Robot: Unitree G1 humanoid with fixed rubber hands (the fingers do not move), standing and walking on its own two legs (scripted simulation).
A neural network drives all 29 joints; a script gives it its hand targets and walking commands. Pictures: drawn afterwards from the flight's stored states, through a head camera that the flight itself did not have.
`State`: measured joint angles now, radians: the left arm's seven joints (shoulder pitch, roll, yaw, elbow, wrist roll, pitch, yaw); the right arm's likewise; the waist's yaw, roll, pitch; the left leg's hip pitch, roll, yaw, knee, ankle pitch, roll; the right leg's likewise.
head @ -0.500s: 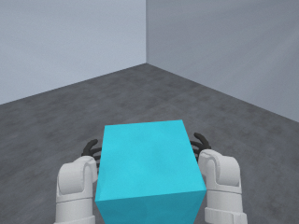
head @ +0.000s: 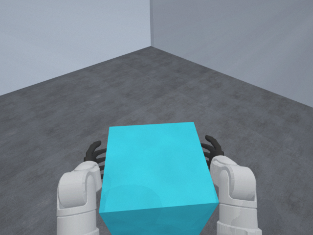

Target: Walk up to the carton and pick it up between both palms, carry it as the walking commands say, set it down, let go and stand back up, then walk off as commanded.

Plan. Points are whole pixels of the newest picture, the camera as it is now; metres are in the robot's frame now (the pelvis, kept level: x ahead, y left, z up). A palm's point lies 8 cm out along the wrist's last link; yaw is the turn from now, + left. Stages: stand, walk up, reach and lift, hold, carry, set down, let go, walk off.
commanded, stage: carry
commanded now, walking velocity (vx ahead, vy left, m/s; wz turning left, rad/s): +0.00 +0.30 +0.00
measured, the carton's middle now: (155, 185) +0.25 +0.00 +0.04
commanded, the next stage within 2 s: none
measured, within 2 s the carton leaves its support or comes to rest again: neither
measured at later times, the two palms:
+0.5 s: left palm (45, 162) +0.30 +0.27 +0.09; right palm (163, 157) +0.30 -0.03 +0.09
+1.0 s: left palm out of the picture +0.31 +0.46 +0.08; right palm (91, 153) +0.32 +0.16 +0.09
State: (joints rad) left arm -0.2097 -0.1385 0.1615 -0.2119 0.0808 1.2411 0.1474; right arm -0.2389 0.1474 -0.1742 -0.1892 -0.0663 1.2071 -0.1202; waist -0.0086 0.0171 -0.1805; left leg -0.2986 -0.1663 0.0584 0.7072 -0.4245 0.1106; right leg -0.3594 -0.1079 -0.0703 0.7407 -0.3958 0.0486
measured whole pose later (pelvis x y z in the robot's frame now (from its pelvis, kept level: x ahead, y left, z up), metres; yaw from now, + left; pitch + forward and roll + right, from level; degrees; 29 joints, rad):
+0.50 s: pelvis +0.03 +0.13 -0.01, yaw -1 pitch +6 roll +1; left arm -0.18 -0.14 0.14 -0.33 0.07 1.23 0.15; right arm -0.21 0.14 -0.14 -0.30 -0.05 1.19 -0.12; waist -0.01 0.01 -0.15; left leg -0.40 -0.12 0.14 0.71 -0.42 0.15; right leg -0.43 -0.09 -0.09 0.79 -0.51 0.08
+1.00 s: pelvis +0.05 +0.30 -0.01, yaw +1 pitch +7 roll -3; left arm -0.14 -0.13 0.11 -0.41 0.05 1.22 0.16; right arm -0.16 0.13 -0.12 -0.38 -0.02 1.17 -0.13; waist -0.01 0.01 -0.12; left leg -0.43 -0.13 0.12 0.71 -0.41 0.20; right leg -0.48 -0.07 -0.09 1.10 -0.60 0.09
